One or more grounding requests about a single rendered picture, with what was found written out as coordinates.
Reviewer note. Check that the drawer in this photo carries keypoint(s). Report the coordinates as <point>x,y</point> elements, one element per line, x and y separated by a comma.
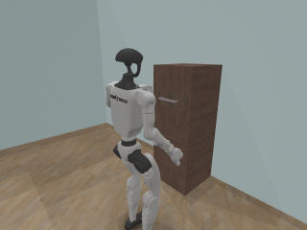
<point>182,98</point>

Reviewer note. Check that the robot left hand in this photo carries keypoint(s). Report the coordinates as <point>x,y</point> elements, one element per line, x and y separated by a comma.
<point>146,87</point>

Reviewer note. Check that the cabinet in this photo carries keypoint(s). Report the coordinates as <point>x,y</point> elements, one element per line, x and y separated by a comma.
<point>192,131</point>

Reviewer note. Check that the humanoid robot head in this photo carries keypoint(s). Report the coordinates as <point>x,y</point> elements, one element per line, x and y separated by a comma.
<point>129,56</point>

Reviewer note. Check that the left robot thigh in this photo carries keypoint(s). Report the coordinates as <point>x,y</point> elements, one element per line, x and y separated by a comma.
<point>134,182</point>

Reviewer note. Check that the robot right hand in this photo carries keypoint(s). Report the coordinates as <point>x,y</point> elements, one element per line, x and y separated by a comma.
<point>175,157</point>

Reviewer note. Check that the robot left upper arm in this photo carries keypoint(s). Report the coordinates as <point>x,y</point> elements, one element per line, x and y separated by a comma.
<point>108,87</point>

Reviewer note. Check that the robot right upper arm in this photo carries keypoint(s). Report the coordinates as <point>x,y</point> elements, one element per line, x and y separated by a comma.
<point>147,102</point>

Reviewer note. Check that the handle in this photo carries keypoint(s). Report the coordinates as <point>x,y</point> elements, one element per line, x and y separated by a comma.
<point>167,100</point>

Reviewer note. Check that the robot right forearm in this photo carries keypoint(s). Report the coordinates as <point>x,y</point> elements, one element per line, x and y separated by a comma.
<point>163,143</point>

